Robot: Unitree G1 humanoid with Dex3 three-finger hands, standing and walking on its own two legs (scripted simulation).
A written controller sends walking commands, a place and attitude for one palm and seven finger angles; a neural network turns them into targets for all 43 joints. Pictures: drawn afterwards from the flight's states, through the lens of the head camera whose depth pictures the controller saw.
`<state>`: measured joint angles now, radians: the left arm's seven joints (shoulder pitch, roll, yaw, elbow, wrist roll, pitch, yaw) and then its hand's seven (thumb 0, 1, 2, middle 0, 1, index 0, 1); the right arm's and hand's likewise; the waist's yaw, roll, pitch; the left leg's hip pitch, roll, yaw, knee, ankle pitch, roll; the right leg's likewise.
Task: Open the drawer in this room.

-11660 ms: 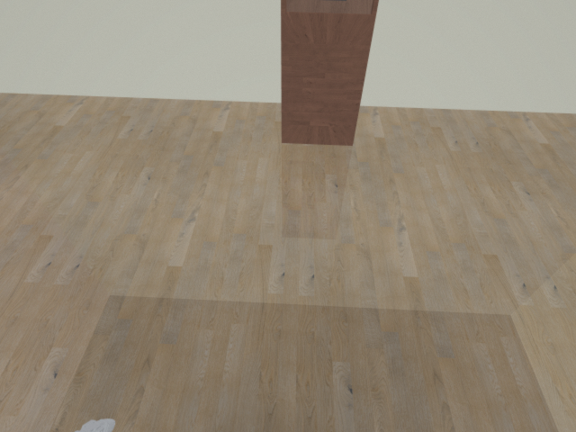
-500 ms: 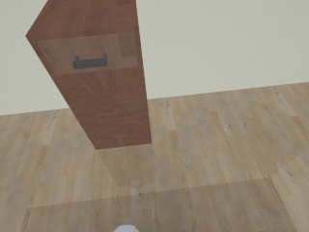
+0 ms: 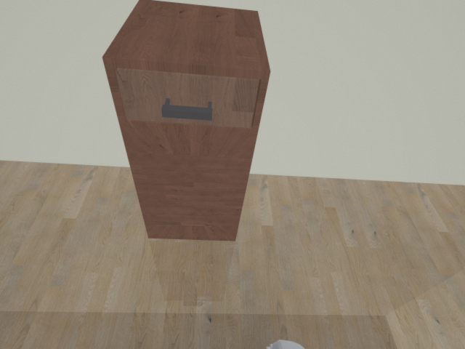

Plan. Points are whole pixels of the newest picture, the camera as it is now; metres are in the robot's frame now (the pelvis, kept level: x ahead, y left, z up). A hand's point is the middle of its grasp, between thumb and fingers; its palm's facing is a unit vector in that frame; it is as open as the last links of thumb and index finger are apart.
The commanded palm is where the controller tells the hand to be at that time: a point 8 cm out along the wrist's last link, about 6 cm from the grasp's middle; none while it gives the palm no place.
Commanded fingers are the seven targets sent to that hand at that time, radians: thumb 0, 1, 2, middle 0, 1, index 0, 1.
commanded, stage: take the last steps up to it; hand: left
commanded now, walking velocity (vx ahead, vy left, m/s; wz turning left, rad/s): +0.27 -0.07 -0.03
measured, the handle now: (188, 107) +0.70 +0.17 +0.01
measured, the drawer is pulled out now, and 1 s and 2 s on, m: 0.00 0.00 0.00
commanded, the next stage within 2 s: come to a stop and stand still in 0.32 s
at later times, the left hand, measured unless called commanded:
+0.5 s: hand (195, 297) +0.26 +0.09 -0.18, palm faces -0.02 -0.98 -0.19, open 7.3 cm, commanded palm none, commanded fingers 0.00 0.90 0.90 -0.20 -0.30 -0.20 -0.30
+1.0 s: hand (151, 332) +0.19 +0.17 -0.19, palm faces +0.07 -0.97 -0.22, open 7.4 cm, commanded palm none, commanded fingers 0.00 0.90 0.90 -0.20 -0.30 -0.20 -0.30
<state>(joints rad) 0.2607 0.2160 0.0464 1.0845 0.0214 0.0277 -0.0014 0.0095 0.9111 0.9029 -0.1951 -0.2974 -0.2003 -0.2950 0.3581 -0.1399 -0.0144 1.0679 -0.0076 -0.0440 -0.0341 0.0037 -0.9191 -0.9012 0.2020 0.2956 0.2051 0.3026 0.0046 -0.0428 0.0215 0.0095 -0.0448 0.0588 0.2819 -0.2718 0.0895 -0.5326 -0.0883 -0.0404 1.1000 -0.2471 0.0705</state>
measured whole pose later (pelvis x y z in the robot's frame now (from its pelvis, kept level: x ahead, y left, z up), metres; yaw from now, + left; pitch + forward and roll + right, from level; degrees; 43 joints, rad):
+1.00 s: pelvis +0.18 -0.03 -0.01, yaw -1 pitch +0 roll -1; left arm 0.24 0.22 0.06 1.03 0.01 0.05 0.04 0.01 0.91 0.90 -0.20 -0.30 -0.20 -0.30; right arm 0.11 -0.14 -0.01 0.98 -0.02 0.03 -0.04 0.00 -0.91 -0.90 0.20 0.30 0.20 0.30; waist 0.04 -0.04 0.08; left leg -0.24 0.01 0.05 0.49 -0.24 0.04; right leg -0.41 0.00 0.01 0.99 -0.48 0.03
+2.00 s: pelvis +0.17 -0.09 -0.01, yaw -2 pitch -1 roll +1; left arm 0.32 0.09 0.01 1.15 0.00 0.00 0.04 0.01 0.91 0.90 -0.20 -0.30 -0.20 -0.30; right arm 0.27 -0.13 -0.02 1.16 -0.01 0.00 -0.05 0.02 -0.93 -0.90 0.20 0.30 0.20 0.30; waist 0.00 -0.01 0.04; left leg -0.22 0.06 0.02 0.45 -0.21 -0.05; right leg -0.08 -0.01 -0.05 0.44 -0.35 -0.01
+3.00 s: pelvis +0.16 -0.06 -0.02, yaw -4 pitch +0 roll +0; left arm 0.29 0.21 0.00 1.04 0.01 0.00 0.04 0.01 0.91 0.90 -0.20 -0.30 -0.20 -0.30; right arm 0.25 -0.19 0.00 1.05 -0.01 0.00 -0.01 0.01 -0.91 -0.90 0.20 0.30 0.20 0.30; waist 0.00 0.00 0.02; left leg -0.30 0.04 0.06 0.55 -0.26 -0.01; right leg -0.15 -0.04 -0.01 0.52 -0.37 0.03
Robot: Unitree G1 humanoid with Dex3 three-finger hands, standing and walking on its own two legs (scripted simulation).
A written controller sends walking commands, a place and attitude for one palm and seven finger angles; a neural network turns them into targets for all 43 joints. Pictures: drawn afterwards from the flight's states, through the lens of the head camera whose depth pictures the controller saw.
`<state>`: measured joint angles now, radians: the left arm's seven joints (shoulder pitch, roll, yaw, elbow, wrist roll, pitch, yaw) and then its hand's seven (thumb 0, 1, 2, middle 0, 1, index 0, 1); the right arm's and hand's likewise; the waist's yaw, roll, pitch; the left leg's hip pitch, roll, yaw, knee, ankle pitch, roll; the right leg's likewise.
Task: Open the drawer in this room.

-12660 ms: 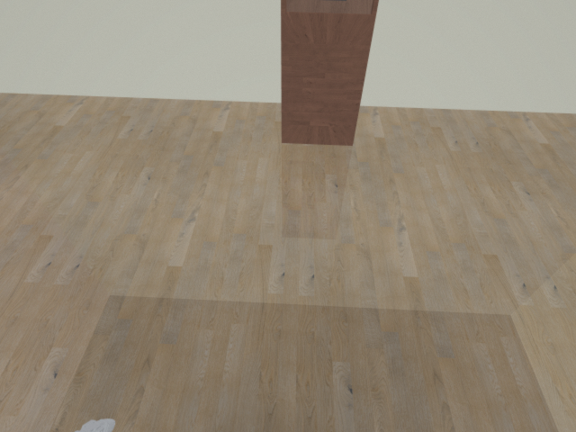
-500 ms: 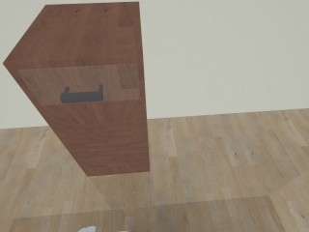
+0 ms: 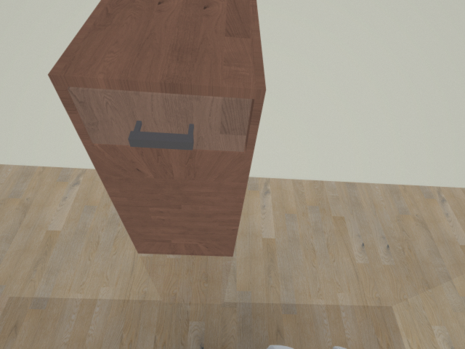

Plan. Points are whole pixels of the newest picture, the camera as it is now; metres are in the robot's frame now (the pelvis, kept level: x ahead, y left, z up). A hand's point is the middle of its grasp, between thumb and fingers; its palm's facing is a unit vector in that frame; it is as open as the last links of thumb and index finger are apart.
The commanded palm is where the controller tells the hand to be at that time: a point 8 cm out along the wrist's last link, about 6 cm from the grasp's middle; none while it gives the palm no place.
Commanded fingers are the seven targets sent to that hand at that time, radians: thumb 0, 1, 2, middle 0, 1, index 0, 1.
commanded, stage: come to a stop and stand still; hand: left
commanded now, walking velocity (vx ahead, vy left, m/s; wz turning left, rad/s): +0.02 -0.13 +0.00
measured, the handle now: (163, 133) +0.52 +0.21 +0.02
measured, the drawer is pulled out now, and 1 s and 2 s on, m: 0.00 0.00 0.00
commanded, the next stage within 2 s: look again from close up in 1.30 s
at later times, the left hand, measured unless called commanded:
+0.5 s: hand out of the picture +0.00 +0.12 -0.17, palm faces -0.01 -0.97 -0.24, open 7.2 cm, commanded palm none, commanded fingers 0.00 0.90 0.90 -0.20 -0.30 -0.20 -0.30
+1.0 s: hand out of the picture -0.03 +0.09 -0.18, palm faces +0.05 -0.99 -0.15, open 7.4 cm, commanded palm none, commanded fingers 0.00 0.90 0.90 -0.20 -0.30 -0.20 -0.30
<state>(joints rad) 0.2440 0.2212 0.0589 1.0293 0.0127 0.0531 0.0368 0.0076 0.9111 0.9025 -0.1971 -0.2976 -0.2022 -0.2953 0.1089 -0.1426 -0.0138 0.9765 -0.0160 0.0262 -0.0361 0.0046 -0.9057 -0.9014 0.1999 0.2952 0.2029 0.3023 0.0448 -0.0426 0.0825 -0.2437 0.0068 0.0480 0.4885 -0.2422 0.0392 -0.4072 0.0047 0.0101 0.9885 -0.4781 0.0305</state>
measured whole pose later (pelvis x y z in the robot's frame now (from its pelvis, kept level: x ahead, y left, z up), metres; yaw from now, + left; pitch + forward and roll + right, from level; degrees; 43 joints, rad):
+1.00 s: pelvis -0.01 -0.06 +0.00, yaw -1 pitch -1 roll +1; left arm 0.32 0.09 0.01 1.15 0.00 0.00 0.04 0.01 0.91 0.90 -0.20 -0.30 -0.20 -0.30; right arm 0.27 -0.13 -0.02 1.16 -0.01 0.00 -0.05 0.02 -0.93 -0.90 0.20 0.30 0.20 0.30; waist 0.00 -0.01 0.04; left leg -0.22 0.06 0.02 0.45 -0.21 -0.05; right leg -0.08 -0.01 -0.05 0.44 -0.35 -0.01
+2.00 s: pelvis -0.01 -0.03 -0.01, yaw -3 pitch +0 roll +0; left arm 0.29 0.21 0.00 1.04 0.01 0.00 0.04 0.01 0.91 0.90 -0.20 -0.30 -0.20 -0.30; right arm 0.25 -0.19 0.00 1.05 -0.01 0.00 -0.01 0.01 -0.91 -0.90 0.20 0.30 0.20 0.30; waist 0.00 0.00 0.02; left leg -0.30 0.04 0.06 0.55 -0.26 -0.01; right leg -0.15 -0.04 -0.01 0.52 -0.37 0.03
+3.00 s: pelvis -0.03 -0.05 -0.02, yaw -1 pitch +5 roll +1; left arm 0.19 0.42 -0.01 -0.05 0.94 0.06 0.27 0.00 -0.09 0.48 -0.29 -0.94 -0.30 -0.94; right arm 0.16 -0.25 -0.05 0.66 -0.03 0.03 -0.04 0.02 -0.90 -0.90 0.20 0.30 0.20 0.30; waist 0.07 0.07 -0.07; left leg -0.47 0.03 0.03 0.66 -0.27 -0.02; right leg -0.34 -0.04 -0.03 0.70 -0.44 0.01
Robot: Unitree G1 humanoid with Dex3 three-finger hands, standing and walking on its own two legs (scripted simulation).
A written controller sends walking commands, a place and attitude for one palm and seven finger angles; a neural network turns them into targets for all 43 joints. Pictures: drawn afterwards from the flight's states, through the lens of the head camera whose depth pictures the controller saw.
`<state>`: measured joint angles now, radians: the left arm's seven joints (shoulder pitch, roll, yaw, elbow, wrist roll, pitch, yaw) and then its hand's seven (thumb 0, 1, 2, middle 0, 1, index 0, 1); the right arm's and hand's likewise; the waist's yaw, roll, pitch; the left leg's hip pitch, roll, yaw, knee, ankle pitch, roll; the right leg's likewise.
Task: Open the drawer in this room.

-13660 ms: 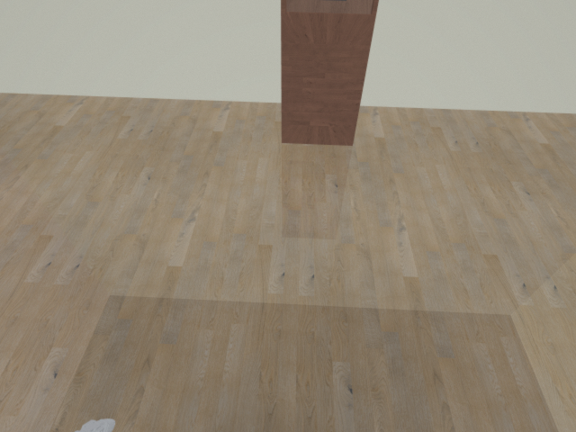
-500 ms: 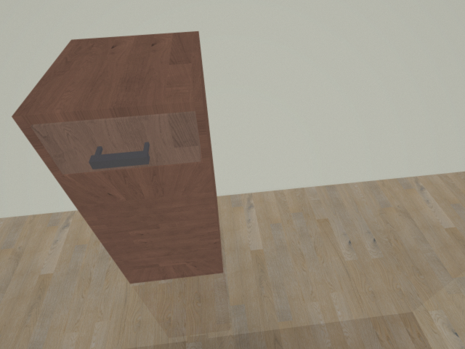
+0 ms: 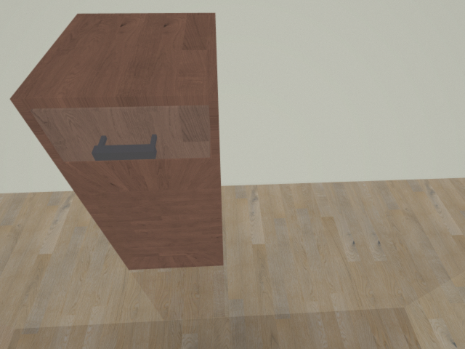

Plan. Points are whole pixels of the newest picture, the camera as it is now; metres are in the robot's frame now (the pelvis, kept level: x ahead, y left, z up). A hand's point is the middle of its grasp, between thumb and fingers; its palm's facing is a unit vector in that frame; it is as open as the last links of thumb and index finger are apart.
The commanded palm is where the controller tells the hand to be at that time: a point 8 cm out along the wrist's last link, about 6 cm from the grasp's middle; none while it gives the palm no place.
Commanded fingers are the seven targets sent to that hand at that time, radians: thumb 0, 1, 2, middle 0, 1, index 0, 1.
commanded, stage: come to a stop and stand still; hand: left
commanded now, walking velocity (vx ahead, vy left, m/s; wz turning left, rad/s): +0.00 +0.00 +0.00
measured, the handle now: (127, 145) +0.52 +0.28 +0.02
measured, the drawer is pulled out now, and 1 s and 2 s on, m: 0.00 0.00 0.00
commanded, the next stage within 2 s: look again from close up in 0.30 s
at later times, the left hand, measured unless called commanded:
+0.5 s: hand out of the picture +0.01 +0.19 -0.18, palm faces +0.00 -0.97 -0.23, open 7.4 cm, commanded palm none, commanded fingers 0.00 0.90 0.90 -0.20 -0.30 -0.20 -0.30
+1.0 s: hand out of the picture +0.01 +0.22 -0.18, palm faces -0.02 -0.97 -0.25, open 7.4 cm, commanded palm +0.09 +0.27 -0.07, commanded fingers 0.00 0.85 0.88 -0.20 -0.33 -0.20 -0.33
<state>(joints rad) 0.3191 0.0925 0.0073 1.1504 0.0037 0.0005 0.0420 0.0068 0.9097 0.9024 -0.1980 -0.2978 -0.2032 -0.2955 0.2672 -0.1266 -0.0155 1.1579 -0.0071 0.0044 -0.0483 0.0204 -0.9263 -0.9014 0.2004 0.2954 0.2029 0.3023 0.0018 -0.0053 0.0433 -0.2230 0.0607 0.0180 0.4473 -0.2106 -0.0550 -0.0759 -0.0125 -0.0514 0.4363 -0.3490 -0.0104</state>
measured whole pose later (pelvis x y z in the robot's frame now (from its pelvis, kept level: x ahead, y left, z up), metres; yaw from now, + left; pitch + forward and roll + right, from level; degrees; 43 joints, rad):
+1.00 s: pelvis -0.01 +0.03 -0.01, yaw -2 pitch +0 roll +0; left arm 0.29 0.21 0.00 1.04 0.01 0.00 0.04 0.01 0.91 0.90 -0.20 -0.30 -0.20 -0.30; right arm 0.25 -0.19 0.00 1.05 -0.01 0.00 -0.01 0.01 -0.91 -0.90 0.20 0.30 0.20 0.30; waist 0.00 0.00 0.02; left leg -0.30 0.04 0.06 0.55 -0.26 -0.01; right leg -0.15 -0.04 -0.01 0.52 -0.37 0.03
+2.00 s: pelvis -0.02 +0.01 -0.02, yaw +0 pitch +5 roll +1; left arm 0.19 0.42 -0.01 -0.05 0.94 0.06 0.27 0.00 -0.09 0.48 -0.29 -0.94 -0.30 -0.94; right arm 0.16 -0.25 -0.05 0.66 -0.03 0.03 -0.04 0.02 -0.90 -0.90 0.20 0.30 0.20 0.30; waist 0.07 0.07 -0.07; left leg -0.47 0.03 0.03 0.66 -0.27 -0.02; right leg -0.34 -0.04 -0.03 0.70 -0.44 0.01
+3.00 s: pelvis -0.03 +0.01 +0.00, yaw +0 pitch +0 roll +1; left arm -0.15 0.50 -0.04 0.01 0.86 0.13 0.00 0.00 -0.49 0.30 -0.32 -1.20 -0.32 -1.20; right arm 0.12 -0.27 0.00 0.67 0.03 0.08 -0.02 0.02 -0.90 -0.90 0.20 0.30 0.20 0.30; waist 0.08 0.10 -0.03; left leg -0.29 0.03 0.02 0.45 -0.17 -0.03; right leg -0.17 -0.04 -0.05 0.51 -0.34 0.00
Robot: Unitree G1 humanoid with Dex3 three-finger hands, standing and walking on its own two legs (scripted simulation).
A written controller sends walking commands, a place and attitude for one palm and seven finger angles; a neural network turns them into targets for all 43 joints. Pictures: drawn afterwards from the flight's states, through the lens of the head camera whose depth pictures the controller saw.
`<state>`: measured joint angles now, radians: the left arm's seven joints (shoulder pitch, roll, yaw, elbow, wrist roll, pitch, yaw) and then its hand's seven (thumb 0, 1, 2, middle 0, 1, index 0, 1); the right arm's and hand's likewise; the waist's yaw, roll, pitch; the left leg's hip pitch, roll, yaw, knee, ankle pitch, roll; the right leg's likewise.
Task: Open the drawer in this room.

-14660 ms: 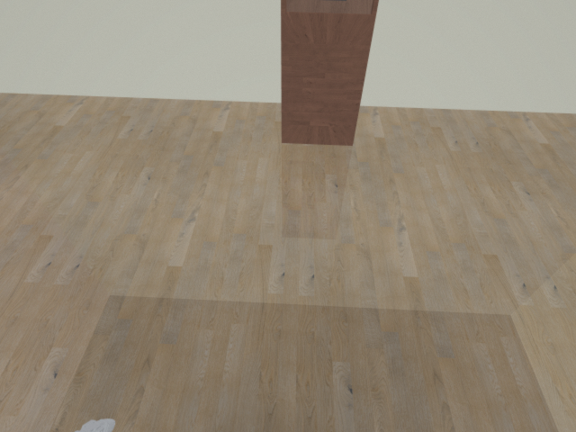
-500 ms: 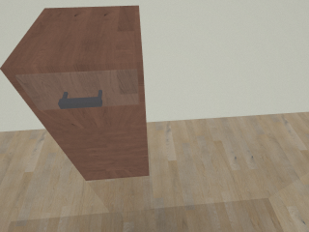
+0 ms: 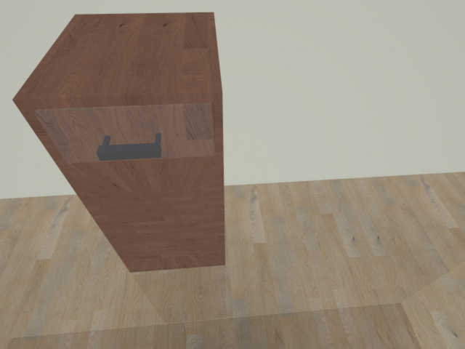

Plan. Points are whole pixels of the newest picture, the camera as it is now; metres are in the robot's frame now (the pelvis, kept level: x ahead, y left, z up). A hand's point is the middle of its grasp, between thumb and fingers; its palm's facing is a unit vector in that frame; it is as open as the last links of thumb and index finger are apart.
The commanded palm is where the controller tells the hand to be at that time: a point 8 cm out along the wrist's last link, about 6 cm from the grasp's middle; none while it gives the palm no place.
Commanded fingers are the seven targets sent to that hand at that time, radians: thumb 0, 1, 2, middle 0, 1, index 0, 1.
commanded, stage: raise the hand with hooked fingers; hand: left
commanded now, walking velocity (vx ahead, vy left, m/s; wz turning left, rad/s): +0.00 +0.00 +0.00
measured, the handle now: (131, 145) +0.52 +0.27 +0.03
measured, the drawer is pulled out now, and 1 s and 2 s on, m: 0.00 0.00 0.00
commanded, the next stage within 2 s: move the hooked fingers above the handle in 1.88 s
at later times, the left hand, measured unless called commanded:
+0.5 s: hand (94, 341) +0.14 +0.23 -0.04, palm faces +0.03 -0.08 -1.00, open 9.1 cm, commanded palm +0.14 +0.24 +0.03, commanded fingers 0.00 0.27 0.63 -0.25 -0.70 -0.25 -0.70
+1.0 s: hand (89, 260) +0.24 +0.24 +0.05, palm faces +0.12 -0.08 -0.99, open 12.1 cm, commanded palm +0.21 +0.24 +0.12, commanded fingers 0.00 -0.31 0.38 -0.29 -1.08 -0.29 -1.08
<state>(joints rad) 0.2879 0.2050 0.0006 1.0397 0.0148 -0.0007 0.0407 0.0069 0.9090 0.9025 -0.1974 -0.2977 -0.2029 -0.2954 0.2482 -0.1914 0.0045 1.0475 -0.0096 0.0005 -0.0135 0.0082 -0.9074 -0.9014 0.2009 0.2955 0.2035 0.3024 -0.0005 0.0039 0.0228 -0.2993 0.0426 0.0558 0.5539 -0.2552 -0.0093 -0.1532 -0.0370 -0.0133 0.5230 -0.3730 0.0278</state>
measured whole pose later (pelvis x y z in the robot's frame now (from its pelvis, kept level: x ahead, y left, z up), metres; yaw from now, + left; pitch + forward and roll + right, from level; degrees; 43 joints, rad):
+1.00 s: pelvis -0.01 -0.02 -0.01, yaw +2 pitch +5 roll +1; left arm 0.19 0.42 -0.01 -0.05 0.94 0.06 0.27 0.00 -0.09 0.48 -0.29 -0.94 -0.30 -0.94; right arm 0.16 -0.25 -0.05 0.66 -0.03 0.03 -0.04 0.02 -0.90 -0.90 0.20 0.30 0.20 0.30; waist 0.07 0.07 -0.07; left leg -0.47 0.03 0.03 0.66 -0.27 -0.02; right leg -0.34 -0.04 -0.03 0.70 -0.44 0.01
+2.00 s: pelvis -0.02 -0.02 +0.00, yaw +2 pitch +0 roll +1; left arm -0.15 0.50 -0.04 0.01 0.86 0.13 0.00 0.00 -0.49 0.30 -0.32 -1.20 -0.32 -1.20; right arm 0.12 -0.27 0.00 0.67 0.03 0.08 -0.02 0.02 -0.90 -0.90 0.20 0.30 0.20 0.30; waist 0.08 0.10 -0.03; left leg -0.29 0.03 0.02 0.45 -0.17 -0.03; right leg -0.17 -0.04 -0.05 0.51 -0.34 0.00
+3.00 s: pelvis +0.00 -0.02 -0.01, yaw +1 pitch +8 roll +1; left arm -0.56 0.50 -0.05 0.60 0.96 0.05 0.06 0.00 -0.49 0.30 -0.32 -1.20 -0.32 -1.20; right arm 0.24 -0.26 -0.04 0.68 0.04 0.12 -0.04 0.01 -0.90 -0.90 0.20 0.30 0.20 0.30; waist -0.01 0.06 -0.09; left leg -0.47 0.04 0.04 0.58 -0.25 -0.03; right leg -0.34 -0.03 -0.02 0.61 -0.40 0.00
